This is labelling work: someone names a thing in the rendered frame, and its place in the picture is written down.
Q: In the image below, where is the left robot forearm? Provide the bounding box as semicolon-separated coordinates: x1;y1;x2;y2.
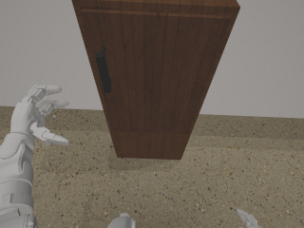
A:
0;132;35;221

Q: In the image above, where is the robot left hand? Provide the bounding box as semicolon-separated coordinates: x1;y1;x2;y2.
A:
10;84;69;145

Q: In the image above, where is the robot right hand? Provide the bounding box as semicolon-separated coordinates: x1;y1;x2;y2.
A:
237;208;262;228

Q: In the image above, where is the robot left shin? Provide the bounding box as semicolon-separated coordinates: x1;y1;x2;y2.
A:
120;213;129;217

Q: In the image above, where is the robot left thigh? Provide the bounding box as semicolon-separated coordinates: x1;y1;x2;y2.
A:
107;216;136;228

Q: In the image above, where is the cupboard door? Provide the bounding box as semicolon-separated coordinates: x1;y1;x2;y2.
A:
80;9;231;135

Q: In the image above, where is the handle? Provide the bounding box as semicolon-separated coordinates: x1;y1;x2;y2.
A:
95;46;112;93

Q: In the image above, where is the robot left upper arm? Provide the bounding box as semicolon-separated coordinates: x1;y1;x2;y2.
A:
0;214;39;228

